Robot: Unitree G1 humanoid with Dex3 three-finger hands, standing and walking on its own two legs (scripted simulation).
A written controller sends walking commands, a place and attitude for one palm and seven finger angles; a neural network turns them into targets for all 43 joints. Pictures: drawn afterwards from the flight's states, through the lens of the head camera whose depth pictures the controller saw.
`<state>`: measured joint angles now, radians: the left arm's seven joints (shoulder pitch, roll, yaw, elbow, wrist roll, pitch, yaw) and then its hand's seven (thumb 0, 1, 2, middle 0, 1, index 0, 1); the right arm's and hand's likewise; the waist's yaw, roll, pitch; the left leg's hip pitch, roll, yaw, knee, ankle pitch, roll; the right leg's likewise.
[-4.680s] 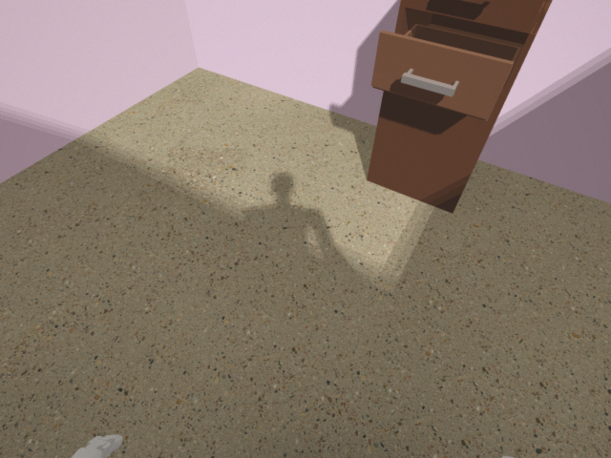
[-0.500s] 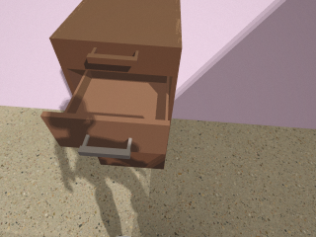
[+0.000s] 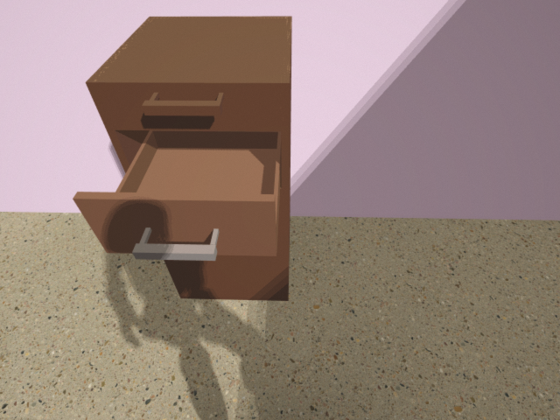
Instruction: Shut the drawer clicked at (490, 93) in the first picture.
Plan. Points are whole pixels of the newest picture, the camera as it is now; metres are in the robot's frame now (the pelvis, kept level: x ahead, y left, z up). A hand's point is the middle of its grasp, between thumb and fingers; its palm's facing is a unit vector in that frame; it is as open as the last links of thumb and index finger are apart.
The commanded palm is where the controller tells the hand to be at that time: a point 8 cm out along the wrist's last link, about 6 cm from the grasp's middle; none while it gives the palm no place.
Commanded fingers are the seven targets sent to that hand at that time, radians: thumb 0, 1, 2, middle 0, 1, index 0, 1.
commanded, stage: come to a stop and stand still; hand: left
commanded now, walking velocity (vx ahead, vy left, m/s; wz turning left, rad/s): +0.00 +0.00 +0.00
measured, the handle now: (178, 242) +0.45 +0.24 -0.06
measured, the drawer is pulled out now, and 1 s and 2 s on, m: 0.23 0.23 0.23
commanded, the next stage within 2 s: look again from close up in 0.76 s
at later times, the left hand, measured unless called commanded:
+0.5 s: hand out of the picture -0.06 +0.14 -0.16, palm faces +0.06 -0.98 -0.19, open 7.4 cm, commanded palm none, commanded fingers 0.00 0.90 0.90 -0.20 -0.30 -0.20 -0.30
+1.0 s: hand out of the picture -0.07 +0.14 -0.16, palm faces +0.06 -0.98 -0.18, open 7.3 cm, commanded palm none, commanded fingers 0.00 0.90 0.90 -0.20 -0.30 -0.20 -0.30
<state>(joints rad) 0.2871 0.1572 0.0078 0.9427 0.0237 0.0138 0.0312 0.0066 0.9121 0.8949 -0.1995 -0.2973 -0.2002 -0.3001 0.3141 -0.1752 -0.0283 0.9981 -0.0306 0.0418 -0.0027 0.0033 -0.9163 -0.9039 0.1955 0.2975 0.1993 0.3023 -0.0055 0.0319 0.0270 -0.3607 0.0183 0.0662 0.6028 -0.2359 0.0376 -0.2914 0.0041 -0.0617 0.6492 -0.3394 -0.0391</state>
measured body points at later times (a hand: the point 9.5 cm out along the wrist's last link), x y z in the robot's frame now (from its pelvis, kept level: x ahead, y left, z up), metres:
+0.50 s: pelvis -0.04 -0.03 +0.01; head -0.06 -0.03 +0.46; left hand -0.06 +0.19 -0.15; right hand -0.04 -0.24 -0.16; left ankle +0.01 +0.11 -0.70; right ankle +0.04 -0.10 -0.72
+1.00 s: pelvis -0.05 -0.03 +0.01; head -0.06 -0.04 +0.46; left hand -0.07 +0.19 -0.14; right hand -0.09 -0.22 -0.15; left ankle -0.05 +0.09 -0.72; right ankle +0.04 -0.10 -0.72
